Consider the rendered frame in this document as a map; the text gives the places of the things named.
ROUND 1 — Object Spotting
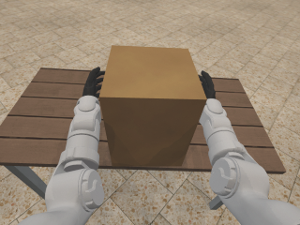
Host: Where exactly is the robot right upper arm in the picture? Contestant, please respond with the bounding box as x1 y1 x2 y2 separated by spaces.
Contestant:
209 157 300 225

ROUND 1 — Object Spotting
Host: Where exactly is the robot left upper arm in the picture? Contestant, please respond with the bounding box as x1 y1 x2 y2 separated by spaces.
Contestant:
17 168 105 225

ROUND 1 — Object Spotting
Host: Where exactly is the right robot hand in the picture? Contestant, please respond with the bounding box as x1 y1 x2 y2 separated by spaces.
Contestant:
198 70 216 99

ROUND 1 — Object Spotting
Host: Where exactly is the left robot hand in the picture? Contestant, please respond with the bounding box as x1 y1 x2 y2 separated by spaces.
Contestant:
82 67 105 98

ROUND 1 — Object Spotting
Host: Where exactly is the table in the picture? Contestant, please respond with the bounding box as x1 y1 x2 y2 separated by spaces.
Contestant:
0 67 286 210

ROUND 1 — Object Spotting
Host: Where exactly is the left robot forearm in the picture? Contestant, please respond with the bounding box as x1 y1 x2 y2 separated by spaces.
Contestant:
45 96 101 207

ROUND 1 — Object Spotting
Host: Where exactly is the right robot forearm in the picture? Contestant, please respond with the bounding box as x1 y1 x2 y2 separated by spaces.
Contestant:
199 98 270 187

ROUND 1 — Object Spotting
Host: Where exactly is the carton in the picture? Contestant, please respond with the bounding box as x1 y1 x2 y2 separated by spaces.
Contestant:
99 45 207 167

